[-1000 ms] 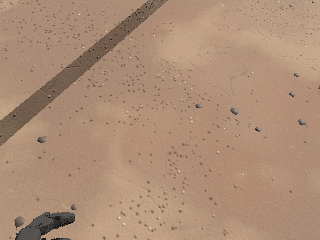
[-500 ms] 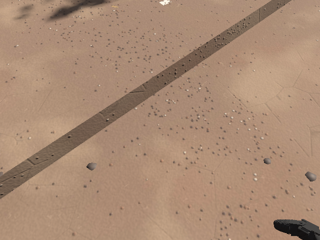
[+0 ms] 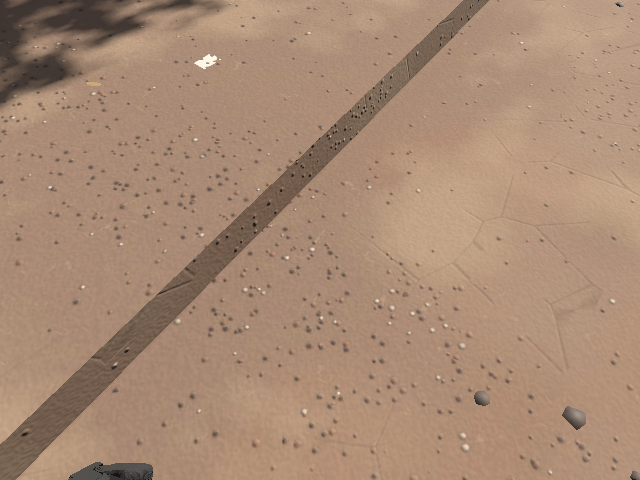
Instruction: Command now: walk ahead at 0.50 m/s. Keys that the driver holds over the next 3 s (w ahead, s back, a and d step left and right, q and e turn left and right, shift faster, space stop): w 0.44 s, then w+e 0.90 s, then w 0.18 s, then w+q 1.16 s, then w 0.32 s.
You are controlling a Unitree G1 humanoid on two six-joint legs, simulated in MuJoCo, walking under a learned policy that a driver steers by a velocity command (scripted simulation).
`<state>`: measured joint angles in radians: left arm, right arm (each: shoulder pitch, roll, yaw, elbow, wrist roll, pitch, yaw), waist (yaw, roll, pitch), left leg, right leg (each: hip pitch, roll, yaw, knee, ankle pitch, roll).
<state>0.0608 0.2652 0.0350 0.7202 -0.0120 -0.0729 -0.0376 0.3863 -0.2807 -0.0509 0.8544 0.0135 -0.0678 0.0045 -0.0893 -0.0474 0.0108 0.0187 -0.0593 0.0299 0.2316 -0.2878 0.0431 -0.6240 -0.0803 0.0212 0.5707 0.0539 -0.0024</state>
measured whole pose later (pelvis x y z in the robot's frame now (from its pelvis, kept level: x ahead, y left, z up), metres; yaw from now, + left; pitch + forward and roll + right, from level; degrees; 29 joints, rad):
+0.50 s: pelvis +0.27 -0.03 +0.00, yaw +0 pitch +2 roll -2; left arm 0.35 0.28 0.05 0.86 -0.01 -0.07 -0.01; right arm 0.08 -0.27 -0.04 0.77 0.01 -0.07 0.02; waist 0.08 0.04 0.02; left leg -0.63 0.11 -0.04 0.60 0.04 -0.01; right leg -0.02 0.06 -0.04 0.22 -0.23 -0.04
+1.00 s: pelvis +0.53 +0.00 +0.00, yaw -15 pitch +1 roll +2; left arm 0.12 0.29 0.07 0.73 -0.02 -0.02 -0.03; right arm 0.31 -0.28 -0.07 0.91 -0.01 -0.09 -0.01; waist -0.08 -0.04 0.03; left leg 0.03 0.00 0.22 0.22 -0.26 0.00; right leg -0.67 -0.11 0.02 0.74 0.01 -0.01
